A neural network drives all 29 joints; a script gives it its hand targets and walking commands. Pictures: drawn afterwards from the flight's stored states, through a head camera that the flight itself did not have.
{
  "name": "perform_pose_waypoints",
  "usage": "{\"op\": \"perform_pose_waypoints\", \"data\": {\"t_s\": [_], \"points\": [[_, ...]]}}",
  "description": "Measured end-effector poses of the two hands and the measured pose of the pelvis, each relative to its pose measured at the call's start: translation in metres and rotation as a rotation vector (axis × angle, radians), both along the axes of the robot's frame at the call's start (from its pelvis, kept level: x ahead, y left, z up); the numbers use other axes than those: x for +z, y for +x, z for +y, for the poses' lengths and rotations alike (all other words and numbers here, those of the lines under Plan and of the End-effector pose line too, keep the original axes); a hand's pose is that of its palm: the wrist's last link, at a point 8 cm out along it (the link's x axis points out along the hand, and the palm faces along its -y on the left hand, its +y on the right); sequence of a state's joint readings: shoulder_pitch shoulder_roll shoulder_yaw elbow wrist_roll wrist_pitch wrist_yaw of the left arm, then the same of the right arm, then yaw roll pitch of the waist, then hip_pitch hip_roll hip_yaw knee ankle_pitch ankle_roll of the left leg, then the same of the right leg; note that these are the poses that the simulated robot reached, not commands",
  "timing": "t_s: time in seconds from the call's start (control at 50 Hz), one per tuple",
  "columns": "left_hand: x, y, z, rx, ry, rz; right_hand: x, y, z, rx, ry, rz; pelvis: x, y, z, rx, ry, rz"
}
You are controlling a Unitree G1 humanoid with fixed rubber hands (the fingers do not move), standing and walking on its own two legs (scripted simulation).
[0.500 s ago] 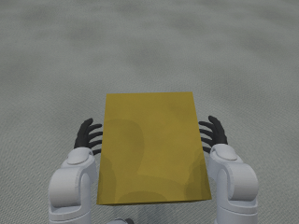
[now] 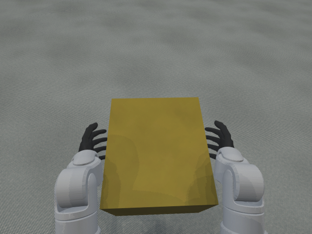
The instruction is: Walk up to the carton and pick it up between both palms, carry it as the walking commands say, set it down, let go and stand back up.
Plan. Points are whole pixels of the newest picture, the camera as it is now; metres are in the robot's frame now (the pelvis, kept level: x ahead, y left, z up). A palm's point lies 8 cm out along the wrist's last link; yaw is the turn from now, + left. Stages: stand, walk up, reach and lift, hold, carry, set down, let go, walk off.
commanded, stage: carry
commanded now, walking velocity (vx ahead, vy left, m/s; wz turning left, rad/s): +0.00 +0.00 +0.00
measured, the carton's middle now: (156, 157) +0.31 +0.01 +0.02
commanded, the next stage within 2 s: none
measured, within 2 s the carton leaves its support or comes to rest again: neither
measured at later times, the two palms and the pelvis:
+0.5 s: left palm (117, 144) +0.30 +0.10 +0.10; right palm (244, 146) +0.30 -0.20 +0.09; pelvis +0.04 -0.04 +0.00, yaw -2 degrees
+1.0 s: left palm (117, 145) +0.32 +0.11 +0.07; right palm (240, 153) +0.30 -0.20 +0.07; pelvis +0.03 -0.03 +0.00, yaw -4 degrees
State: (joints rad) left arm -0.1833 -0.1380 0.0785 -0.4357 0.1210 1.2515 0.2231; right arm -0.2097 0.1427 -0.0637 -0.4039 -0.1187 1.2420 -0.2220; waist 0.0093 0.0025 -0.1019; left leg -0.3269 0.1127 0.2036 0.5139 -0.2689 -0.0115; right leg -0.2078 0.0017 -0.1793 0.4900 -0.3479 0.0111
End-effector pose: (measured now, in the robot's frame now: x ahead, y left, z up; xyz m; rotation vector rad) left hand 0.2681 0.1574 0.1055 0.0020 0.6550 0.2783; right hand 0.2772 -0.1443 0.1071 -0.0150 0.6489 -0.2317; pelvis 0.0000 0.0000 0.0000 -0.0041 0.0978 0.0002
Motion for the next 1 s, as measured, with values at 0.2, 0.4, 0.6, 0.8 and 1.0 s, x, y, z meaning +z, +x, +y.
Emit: {"op": "perform_pose_waypoints", "data": {"t_s": [0.2, 0.4, 0.6, 0.8, 1.0], "points": [[-0.008, 0.016, -0.036, -0.039, 0.019, 0.030, -0.014, 0.007, -0.037, -0.031, 0.021, 0.029, -0.002, 0.017, -0.026, 0.001, 0.026, -0.012], [-0.003, 0.029, -0.048, -0.032, 0.008, 0.006, -0.004, 0.022, -0.049, -0.020, 0.001, 0.006, -0.001, 0.033, -0.040, -0.023, 0.036, -0.006], [-0.018, 0.047, -0.057, -0.079, 0.008, 0.036, -0.020, 0.030, -0.058, -0.055, 0.015, 0.036, -0.003, 0.040, -0.038, -0.043, 0.045, -0.033], [-0.016, 0.050, -0.059, -0.088, 0.013, -0.010, -0.020, 0.030, -0.060, -0.060, 0.009, -0.010, -0.004, 0.038, -0.038, -0.062, 0.043, -0.028], [-0.034, 0.049, -0.051, -0.112, 0.005, 0.027, -0.035, 0.022, -0.054, -0.067, 0.018, 0.026, -0.005, 0.033, -0.027, -0.067, 0.037, -0.045]]}}
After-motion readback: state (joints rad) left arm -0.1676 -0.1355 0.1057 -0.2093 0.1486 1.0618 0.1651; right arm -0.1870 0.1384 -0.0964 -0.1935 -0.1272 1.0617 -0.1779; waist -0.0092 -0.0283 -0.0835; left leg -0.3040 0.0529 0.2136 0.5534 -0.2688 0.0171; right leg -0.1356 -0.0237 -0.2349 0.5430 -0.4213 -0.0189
